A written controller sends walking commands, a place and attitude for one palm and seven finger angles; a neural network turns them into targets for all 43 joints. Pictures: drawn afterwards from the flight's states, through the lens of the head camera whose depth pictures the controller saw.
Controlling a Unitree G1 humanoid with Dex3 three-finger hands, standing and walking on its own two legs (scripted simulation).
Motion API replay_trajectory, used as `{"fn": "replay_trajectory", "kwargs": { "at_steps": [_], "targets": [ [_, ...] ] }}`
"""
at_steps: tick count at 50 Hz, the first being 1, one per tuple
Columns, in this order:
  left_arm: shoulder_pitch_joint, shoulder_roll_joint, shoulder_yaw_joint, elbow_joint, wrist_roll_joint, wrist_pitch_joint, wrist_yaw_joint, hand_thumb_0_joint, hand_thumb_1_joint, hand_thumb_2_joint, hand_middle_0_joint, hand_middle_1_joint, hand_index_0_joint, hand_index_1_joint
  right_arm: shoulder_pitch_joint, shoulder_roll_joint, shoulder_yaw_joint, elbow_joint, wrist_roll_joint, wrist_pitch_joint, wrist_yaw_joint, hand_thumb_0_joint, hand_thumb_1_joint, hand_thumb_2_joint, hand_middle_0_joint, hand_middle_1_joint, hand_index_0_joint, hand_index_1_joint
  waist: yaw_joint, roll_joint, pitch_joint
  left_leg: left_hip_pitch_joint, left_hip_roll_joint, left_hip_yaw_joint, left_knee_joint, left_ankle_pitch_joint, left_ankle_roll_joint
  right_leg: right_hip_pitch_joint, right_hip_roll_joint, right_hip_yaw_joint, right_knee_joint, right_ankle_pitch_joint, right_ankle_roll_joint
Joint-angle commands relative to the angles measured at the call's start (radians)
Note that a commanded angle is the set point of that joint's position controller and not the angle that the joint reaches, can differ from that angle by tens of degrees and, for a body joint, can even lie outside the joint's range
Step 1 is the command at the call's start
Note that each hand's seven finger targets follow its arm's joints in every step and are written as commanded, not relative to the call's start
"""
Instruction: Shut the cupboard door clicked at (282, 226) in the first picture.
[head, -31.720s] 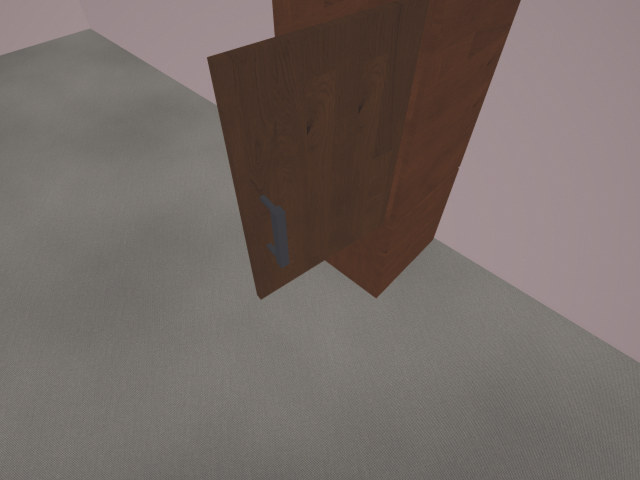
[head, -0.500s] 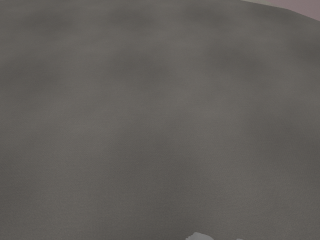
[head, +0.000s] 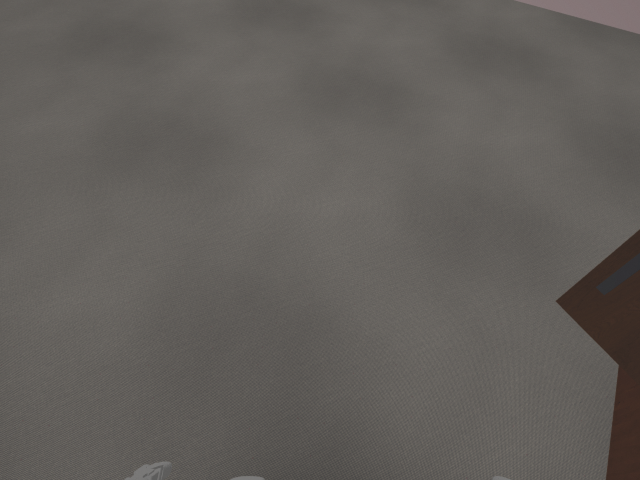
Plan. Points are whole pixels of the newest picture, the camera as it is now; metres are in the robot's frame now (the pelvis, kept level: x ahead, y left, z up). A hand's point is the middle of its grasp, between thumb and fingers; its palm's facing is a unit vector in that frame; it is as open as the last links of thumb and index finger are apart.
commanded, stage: turn to face it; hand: left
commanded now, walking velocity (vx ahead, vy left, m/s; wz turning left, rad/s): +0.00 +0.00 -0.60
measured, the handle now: (638, 262) +0.50 -0.54 -0.09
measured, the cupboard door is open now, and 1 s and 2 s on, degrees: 60 60 60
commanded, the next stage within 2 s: take the last steps up to it in 1.52 s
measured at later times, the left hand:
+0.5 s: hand (223, 438) +0.19 +0.15 -0.15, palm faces -0.31 -0.91 -0.27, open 7.4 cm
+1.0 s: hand (227, 406) +0.23 +0.15 -0.16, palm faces -0.53 -0.83 -0.20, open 7.4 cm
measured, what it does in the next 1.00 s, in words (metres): steps on the spot, turning right: left foot, then right foot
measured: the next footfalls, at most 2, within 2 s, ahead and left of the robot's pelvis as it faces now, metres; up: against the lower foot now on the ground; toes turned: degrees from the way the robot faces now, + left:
left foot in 0.02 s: +0.05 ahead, +0.12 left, +0.00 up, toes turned +2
right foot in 0.40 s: +0.00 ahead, -0.13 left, +0.00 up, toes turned -20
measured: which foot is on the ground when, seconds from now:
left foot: up 0.00-0.00, down 0.02-0.40, up 0.42-0.76, down 0.78-1.00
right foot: down 0.00-0.02, up 0.04-0.38, down 0.40-0.78, up 0.80-1.00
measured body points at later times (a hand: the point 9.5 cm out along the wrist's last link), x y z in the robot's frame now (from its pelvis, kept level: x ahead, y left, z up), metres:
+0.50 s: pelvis +0.01 -0.01 +0.00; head +0.05 -0.05 +0.44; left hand +0.20 +0.19 -0.13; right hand -0.03 -0.29 -0.16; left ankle +0.00 +0.12 -0.67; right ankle -0.03 -0.12 -0.73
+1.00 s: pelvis +0.04 +0.02 +0.01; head +0.10 +0.02 +0.46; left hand +0.26 +0.20 -0.14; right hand -0.04 -0.23 -0.11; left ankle +0.10 +0.10 -0.73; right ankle -0.08 -0.08 -0.64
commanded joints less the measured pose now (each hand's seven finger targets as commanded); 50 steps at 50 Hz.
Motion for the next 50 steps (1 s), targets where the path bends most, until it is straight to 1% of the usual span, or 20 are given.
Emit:
{"fn": "replay_trajectory", "kwargs": {
  "at_steps": [1, 3, 5, 7, 14, 17, 18, 19, 20, 21, 22, 26, 33, 36, 37, 39, 40, 42, 44, 50],
  "targets": [
    [-0.041, 0.110, 0.040, -0.134, -0.010, -0.015, -0.002, 0.000, 0.900, 0.900, -0.200, -0.300, -0.200, -0.300, 0.148, -0.264, -0.054, -0.061, -0.022, -0.037, -0.025, 0.000, -0.900, -0.900, 0.200, 0.300, 0.200, 0.300, -0.050, 0.341, -0.123, 0.238, 0.432, -0.414, -0.396, 0.162, 0.197, -0.253, 0.024, -0.071, 0.354, -0.375, 0.012],
    [-0.056, 0.135, 0.055, -0.105, 0.004, -0.011, -0.012, 0.000, 0.900, 0.900, -0.200, -0.300, -0.200, -0.300, 0.092, -0.213, -0.042, -0.062, -0.028, -0.043, -0.031, 0.000, -0.900, -0.900, 0.200, 0.300, 0.200, 0.300, -0.020, 0.234, -0.109, 0.181, 0.385, -0.308, -0.342, 0.395, 0.220, -0.248, -0.032, -0.028, 0.609, -0.303, 0.029],
    [-0.040, 0.110, 0.052, -0.086, -0.003, -0.008, -0.022, 0.000, 0.900, 0.900, -0.200, -0.300, -0.200, -0.300, 0.048, -0.173, -0.033, -0.075, -0.027, -0.046, -0.033, 0.000, -0.900, -0.900, 0.200, 0.300, 0.200, 0.300, 0.001, 0.165, -0.115, 0.225, 0.315, -0.136, -0.283, 0.562, 0.201, -0.249, -0.056, -0.067, 0.634, -0.245, 0.047],
    [-0.052, 0.091, 0.045, -0.088, -0.007, -0.002, -0.026, 0.000, 0.900, 0.900, -0.200, -0.300, -0.200, -0.300, 0.075, -0.165, -0.035, -0.059, -0.025, -0.045, -0.032, 0.000, -0.900, -0.900, 0.200, 0.300, 0.200, 0.300, -0.011, 0.179, -0.126, 0.281, 0.293, -0.054, -0.258, 0.623, 0.193, -0.237, -0.064, -0.097, 0.578, -0.218, 0.054],
    [-0.111, 0.072, 0.033, -0.100, -0.002, -0.008, -0.030, 0.000, 0.900, 0.900, -0.200, -0.300, -0.200, -0.300, 0.130, -0.187, -0.059, -0.014, -0.023, -0.032, -0.018, 0.000, -0.900, -0.900, 0.200, 0.300, 0.200, 0.300, -0.054, 0.250, -0.113, 0.276, 0.312, 0.045, -0.204, 0.620, 0.178, -0.074, -0.045, -0.195, 0.242, -0.196, 0.027],
    [-0.059, 0.085, 0.035, -0.087, -0.002, -0.017, -0.025, 0.000, 0.900, 0.900, -0.200, -0.300, -0.200, -0.300, 0.102, -0.206, -0.067, -0.013, -0.020, -0.028, -0.013, 0.000, -0.900, -0.900, 0.200, 0.300, 0.200, 0.300, -0.020, 0.234, -0.131, 0.245, 0.310, 0.087, -0.121, 0.578, 0.134, 0.055, -0.032, -0.216, 0.028, -0.068, 0.003],
    [0.004, 0.112, 0.042, -0.068, -0.001, -0.023, -0.021, 0.000, 0.900, 0.900, -0.200, -0.300, -0.200, -0.300, 0.089, -0.207, -0.069, -0.019, -0.014, -0.028, -0.010, 0.000, -0.900, -0.900, 0.200, 0.300, 0.200, 0.300, 0.017, 0.180, -0.156, 0.172, 0.287, 0.112, -0.026, 0.513, 0.095, 0.193, -0.041, -0.198, -0.108, 0.062, -0.014],
    [0.084, 0.199, 0.055, -0.045, 0.007, -0.034, -0.009, 0.000, 0.900, 0.900, -0.200, -0.300, -0.200, -0.300, 0.086, -0.164, -0.064, -0.035, -0.002, -0.026, 0.000, 0.000, -0.900, -0.900, 0.200, 0.300, 0.200, 0.300, 0.054, -0.020, -0.205, -0.009, 0.215, 0.176, 0.153, 0.312, 0.035, 0.407, -0.197, -0.019, -0.169, 0.276, -0.070],
    [0.147, 0.288, 0.073, -0.020, 0.006, -0.043, 0.005, 0.000, 0.900, 0.900, -0.200, -0.300, -0.200, -0.300, 0.013, -0.086, -0.038, -0.091, -0.002, -0.023, 0.000, 0.000, -0.900, -0.900, 0.200, 0.300, 0.200, 0.300, 0.089, -0.271, -0.171, -0.279, 0.055, 0.171, 0.382, -0.295, -0.015, 0.473, -0.416, 0.252, -0.167, 0.681, -0.183],
    [0.177, 0.295, 0.072, -0.016, -0.008, -0.039, 0.017, 0.000, 0.900, 0.900, -0.200, -0.300, -0.200, -0.300, -0.039, -0.107, -0.031, -0.105, -0.004, -0.007, -0.015, 0.000, -0.900, -0.900, 0.200, 0.300, 0.200, 0.300, 0.104, -0.200, -0.149, -0.313, 0.058, 0.019, 0.505, -0.316, -0.011, 0.400, -0.438, 0.267, -0.157, 0.765, -0.240],
    [0.127, 0.274, 0.075, -0.021, -0.005, -0.042, 0.028, 0.000, 0.900, 0.900, -0.200, -0.300, -0.200, -0.300, -0.032, -0.100, -0.033, -0.093, -0.003, -0.006, -0.023, 0.000, -0.900, -0.900, 0.200, 0.300, 0.200, 0.300, 0.069, -0.286, -0.156, -0.363, 0.063, -0.026, 0.565, -0.275, -0.014, 0.404, -0.391, 0.280, -0.157, 0.711, -0.240],
    [-0.020, 0.196, 0.048, -0.075, -0.004, -0.040, 0.031, 0.000, 0.900, 0.900, -0.200, -0.300, -0.200, -0.300, 0.017, -0.105, -0.034, -0.046, -0.008, 0.005, -0.007, 0.000, -0.900, -0.900, 0.200, 0.300, 0.200, 0.300, -0.004, -0.128, -0.147, -0.229, 0.071, -0.015, 0.498, -0.071, -0.033, 0.245, -0.274, 0.107, -0.163, 0.492, -0.191],
    [-0.010, 0.225, 0.057, -0.074, 0.006, -0.035, 0.020, 0.000, 0.900, 0.900, -0.200, -0.300, -0.200, -0.300, -0.010, -0.094, -0.031, -0.081, -0.002, -0.004, -0.003, 0.000, -0.900, -0.900, 0.200, 0.300, 0.200, 0.300, 0.006, -0.138, -0.106, -0.115, 0.012, 0.008, 0.193, -0.072, -0.024, 0.149, -0.249, 0.208, -0.173, 0.317, -0.198],
    [-0.039, 0.222, 0.061, -0.078, 0.001, -0.027, 0.018, 0.000, 0.900, 0.900, -0.200, -0.300, -0.200, -0.300, 0.066, -0.095, -0.030, -0.064, 0.003, -0.018, -0.011, 0.000, -0.900, -0.900, 0.200, 0.300, 0.200, 0.300, -0.031, -0.135, -0.128, 0.055, -0.013, 0.012, -0.050, 0.048, -0.011, 0.076, -0.214, 0.234, -0.103, 0.297, -0.146],
    [-0.049, 0.199, 0.055, -0.081, -0.006, -0.023, 0.017, 0.000, 0.900, 0.900, -0.200, -0.300, -0.200, -0.300, 0.104, -0.114, -0.033, -0.050, 0.002, -0.029, -0.014, 0.000, -0.900, -0.900, 0.200, 0.300, 0.200, 0.300, -0.048, -0.089, -0.142, 0.181, 0.011, -0.004, -0.196, 0.130, -0.002, -0.003, -0.172, 0.209, -0.048, 0.227, -0.100],
    [0.007, 0.113, 0.034, -0.111, -0.015, -0.018, 0.003, 0.000, 0.900, 0.900, -0.200, -0.300, -0.200, -0.300, 0.144, -0.274, -0.058, -0.067, -0.016, -0.035, -0.017, 0.000, -0.900, -0.900, 0.200, 0.300, 0.200, 0.300, -0.043, 0.352, -0.161, 0.283, 0.411, -0.385, -0.350, 0.254, 0.167, -0.213, 0.028, -0.044, 0.340, -0.375, 0.007],
    [-0.017, 0.138, 0.041, -0.105, -0.001, -0.010, 0.003, 0.000, 0.900, 0.900, -0.200, -0.300, -0.200, -0.300, 0.136, -0.265, -0.054, -0.059, -0.024, -0.037, -0.025, 0.000, -0.900, -0.900, 0.200, 0.300, 0.200, 0.300, -0.056, 0.332, -0.149, 0.224, 0.454, -0.407, -0.364, 0.269, 0.205, -0.229, -0.010, -0.015, 0.522, -0.392, 0.021],
    [-0.016, 0.141, 0.057, -0.082, 0.001, -0.012, -0.013, 0.000, 0.900, 0.900, -0.200, -0.300, -0.200, -0.300, 0.059, -0.205, -0.036, -0.087, -0.026, -0.043, -0.029, 0.000, -0.900, -0.900, 0.200, 0.300, 0.200, 0.300, -0.008, 0.207, -0.108, 0.171, 0.360, -0.247, -0.326, 0.391, 0.201, -0.225, -0.046, -0.032, 0.659, -0.287, 0.033],
    [-0.002, 0.118, 0.053, -0.066, -0.002, -0.006, -0.023, 0.000, 0.900, 0.900, -0.200, -0.300, -0.200, -0.300, 0.031, -0.175, -0.028, -0.089, -0.022, -0.045, -0.031, 0.000, -0.900, -0.900, 0.200, 0.300, 0.200, 0.300, 0.005, 0.177, -0.119, 0.215, 0.297, -0.094, -0.293, 0.488, 0.178, -0.232, -0.064, -0.070, 0.662, -0.218, 0.049],
    [-0.067, 0.082, 0.044, -0.078, -0.003, 0.003, -0.029, 0.000, 0.900, 0.900, -0.200, -0.300, -0.200, -0.300, 0.122, -0.173, -0.042, -0.031, -0.021, -0.042, -0.026, 0.000, -0.900, -0.900, 0.200, 0.300, 0.200, 0.300, -0.034, 0.194, -0.133, 0.300, 0.315, 0.000, -0.277, 0.532, 0.191, -0.210, -0.084, -0.125, 0.492, -0.200, 0.056]
  ]
}}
